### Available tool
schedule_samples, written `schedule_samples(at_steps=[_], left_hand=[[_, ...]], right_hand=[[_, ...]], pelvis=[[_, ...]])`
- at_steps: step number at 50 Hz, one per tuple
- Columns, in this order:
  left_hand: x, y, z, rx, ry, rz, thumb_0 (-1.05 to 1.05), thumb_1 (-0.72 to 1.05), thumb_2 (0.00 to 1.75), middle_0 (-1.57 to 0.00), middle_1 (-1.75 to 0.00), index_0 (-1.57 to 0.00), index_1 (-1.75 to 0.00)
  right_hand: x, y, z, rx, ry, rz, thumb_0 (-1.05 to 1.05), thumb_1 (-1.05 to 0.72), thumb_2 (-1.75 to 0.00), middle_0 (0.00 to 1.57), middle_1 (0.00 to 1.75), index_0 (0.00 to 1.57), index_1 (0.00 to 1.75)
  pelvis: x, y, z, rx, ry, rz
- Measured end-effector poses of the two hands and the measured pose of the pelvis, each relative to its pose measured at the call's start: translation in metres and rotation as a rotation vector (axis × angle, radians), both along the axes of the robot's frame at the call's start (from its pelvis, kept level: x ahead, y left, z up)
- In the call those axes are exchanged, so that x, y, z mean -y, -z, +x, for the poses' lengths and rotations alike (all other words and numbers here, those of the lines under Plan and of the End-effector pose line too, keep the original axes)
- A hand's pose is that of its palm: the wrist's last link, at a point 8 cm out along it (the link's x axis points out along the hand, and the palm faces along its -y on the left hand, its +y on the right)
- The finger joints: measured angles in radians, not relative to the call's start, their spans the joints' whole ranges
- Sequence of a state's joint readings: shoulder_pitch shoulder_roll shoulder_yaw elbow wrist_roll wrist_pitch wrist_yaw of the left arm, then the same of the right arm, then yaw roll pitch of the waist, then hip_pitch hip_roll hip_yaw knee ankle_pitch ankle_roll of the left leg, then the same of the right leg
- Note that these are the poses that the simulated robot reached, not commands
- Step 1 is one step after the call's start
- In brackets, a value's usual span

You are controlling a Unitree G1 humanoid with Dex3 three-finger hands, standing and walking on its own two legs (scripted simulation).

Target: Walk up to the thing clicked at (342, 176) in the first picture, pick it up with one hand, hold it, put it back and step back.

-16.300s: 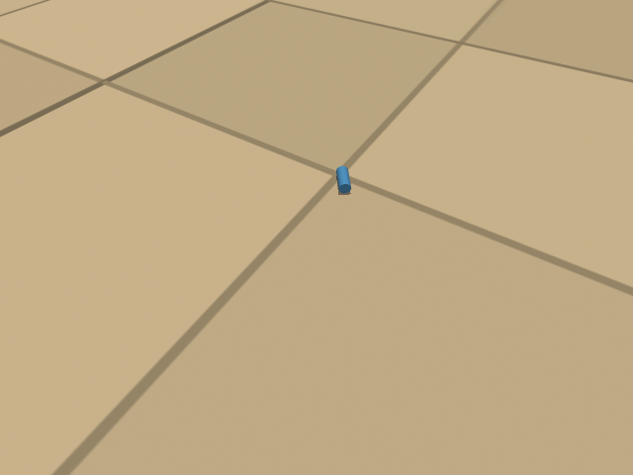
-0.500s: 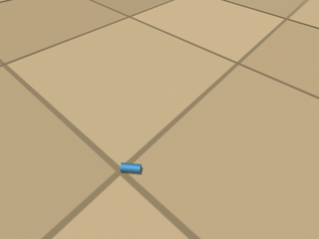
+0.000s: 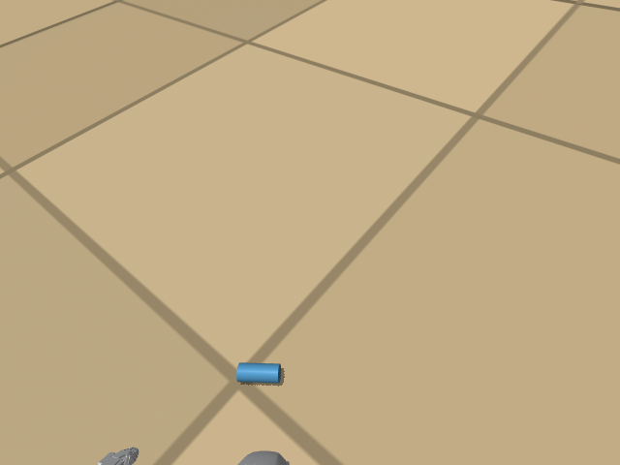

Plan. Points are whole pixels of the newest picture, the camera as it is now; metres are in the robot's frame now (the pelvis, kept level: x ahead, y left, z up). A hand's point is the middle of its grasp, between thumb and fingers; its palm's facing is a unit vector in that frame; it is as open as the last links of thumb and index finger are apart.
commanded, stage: walk up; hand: left
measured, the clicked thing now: (259, 372) +0.50 +0.25 -0.74
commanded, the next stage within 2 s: none
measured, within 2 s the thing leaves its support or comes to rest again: neither
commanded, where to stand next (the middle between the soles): +0.12 +0.01 m, yaw +0 degrees
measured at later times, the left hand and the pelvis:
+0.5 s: hand out of the picture +0.10 +0.29 -0.18, palm faces -0.02 -0.94 -0.34, open 7.4 cm; pelvis +0.03 +0.02 -0.02, yaw -1 degrees
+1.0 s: hand out of the picture +0.13 +0.26 -0.15, palm faces -0.04 -0.94 -0.35, open 7.4 cm; pelvis +0.04 +0.01 +0.00, yaw -1 degrees
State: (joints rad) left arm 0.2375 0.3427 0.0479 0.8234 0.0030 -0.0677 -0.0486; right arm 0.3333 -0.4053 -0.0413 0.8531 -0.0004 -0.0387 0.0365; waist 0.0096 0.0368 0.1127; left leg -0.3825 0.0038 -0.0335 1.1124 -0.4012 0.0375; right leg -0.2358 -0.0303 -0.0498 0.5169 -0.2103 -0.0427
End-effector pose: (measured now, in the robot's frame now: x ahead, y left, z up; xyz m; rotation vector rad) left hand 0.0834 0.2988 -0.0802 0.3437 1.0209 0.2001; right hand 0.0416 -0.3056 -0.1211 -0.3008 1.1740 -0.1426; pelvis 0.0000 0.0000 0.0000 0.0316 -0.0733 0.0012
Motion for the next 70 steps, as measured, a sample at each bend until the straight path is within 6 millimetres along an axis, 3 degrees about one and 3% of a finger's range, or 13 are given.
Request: schedule_samples(at_steps=[7, 13, 17, 21, 27, 33, 37, 46, 52, 59, 70], left_hand=[[-0.009, 0.016, 0.009, -0.082, -0.012, 0.005, 0.0, 0.9, 0.89, -0.21, -0.3, -0.2, -0.3], [-0.027, 0.054, 0.025, -0.119, -0.047, -0.038, 0.01, 0.9, 0.9, -0.21, -0.3, -0.2, -0.3], [-0.029, 0.064, 0.032, -0.148, -0.055, -0.061, 0.01, 0.91, 0.9, -0.2, -0.3, -0.2, -0.3], [-0.03, 0.063, 0.027, -0.176, -0.054, -0.064, 0.01, 0.91, 0.9, -0.2, -0.3, -0.2, -0.3], [-0.032, 0.057, 0.003, -0.215, -0.058, -0.01, 0.0, 0.91, 0.9, -0.2, -0.3, -0.2, -0.3], [-0.024, 0.039, -0.028, -0.242, -0.068, 0.035, 0.01, 0.91, 0.9, -0.2, -0.3, -0.2, -0.3], [-0.022, 0.032, -0.028, -0.235, -0.075, 0.039, 0.01, 0.91, 0.9, -0.21, -0.3, -0.2, -0.3], [-0.012, 0.029, 0.016, -0.17, -0.027, 0.001, 0.01, 0.9, 0.9, -0.21, -0.3, -0.2, -0.3], [-0.008, 0.033, 0.052, -0.134, 0.002, -0.033, 0.01, 0.9, 0.89, -0.21, -0.3, -0.2, -0.3], [-0.008, 0.036, 0.07, -0.138, 0.013, -0.041, 0.0, 0.91, 0.89, -0.21, -0.3, -0.2, -0.3], [-0.013, 0.03, 0.053, -0.173, -0.028, -0.02, 0.0, 0.91, 0.9, -0.21, -0.3, -0.2, -0.3]], right_hand=[[0.003, -0.007, 0.04, -0.002, -0.004, -0.06, 0.0, -0.9, -0.9, 0.2, 0.3, 0.2, 0.3], [-0.013, -0.005, 0.062, -0.022, -0.012, -0.119, 0.0, -0.9, -0.9, 0.2, 0.3, 0.2, 0.3], [-0.025, -0.013, 0.076, 0.002, -0.029, -0.122, 0.0, -0.9, -0.9, 0.21, 0.3, 0.2, 0.3], [-0.03, -0.019, 0.092, 0.045, -0.04, -0.119, 0.0, -0.9, -0.9, 0.21, 0.3, 0.21, 0.3], [-0.024, -0.013, 0.108, 0.119, -0.045, -0.087, 0.0, -0.9, -0.9, 0.21, 0.3, 0.21, 0.3], [-0.019, 0.0, 0.102, 0.105, -0.012, -0.018, 0.0, -0.9, -0.9, 0.21, 0.3, 0.21, 0.3], [-0.018, 0.009, 0.088, 0.077, 0.006, 0.011, 0.0, -0.9, -0.9, 0.21, 0.3, 0.2, 0.3], [-0.02, 0.005, 0.055, -0.037, 0.051, 0.014, 0.01, -0.9, -0.9, 0.21, 0.3, 0.2, 0.3], [-0.018, -0.005, 0.044, -0.091, 0.076, -0.024, 0.01, -0.9, -0.9, 0.21, 0.3, 0.2, 0.3], [-0.016, -0.012, 0.056, -0.081, 0.09, -0.047, 0.01, -0.9, -0.9, 0.2, 0.3, 0.2, 0.3], [-0.022, -0.01, 0.093, -0.005, 0.064, -0.02, 0.0, -0.9, -0.9, 0.2, 0.3, 0.2, 0.3]], pelvis=[[-0.006, 0.003, 0.028, -0.009, 0.002, -0.034], [-0.02, 0.02, 0.041, -0.012, -0.018, -0.036], [-0.025, 0.018, 0.039, -0.019, -0.015, -0.051], [-0.025, 0.014, 0.037, -0.037, -0.004, -0.054], [-0.017, 0.018, 0.03, -0.038, 0.028, -0.042], [-0.008, 0.013, 0.026, -0.016, 0.026, -0.04], [-0.008, 0.011, 0.026, 0.0, 0.014, -0.039], [-0.008, 0.001, 0.035, -0.011, 0.013, -0.036], [-0.011, -0.002, 0.042, -0.027, 0.016, -0.038], [-0.013, -0.004, 0.048, -0.042, 0.021, -0.037], [-0.013, -0.006, 0.051, -0.031, 0.019, -0.038]])
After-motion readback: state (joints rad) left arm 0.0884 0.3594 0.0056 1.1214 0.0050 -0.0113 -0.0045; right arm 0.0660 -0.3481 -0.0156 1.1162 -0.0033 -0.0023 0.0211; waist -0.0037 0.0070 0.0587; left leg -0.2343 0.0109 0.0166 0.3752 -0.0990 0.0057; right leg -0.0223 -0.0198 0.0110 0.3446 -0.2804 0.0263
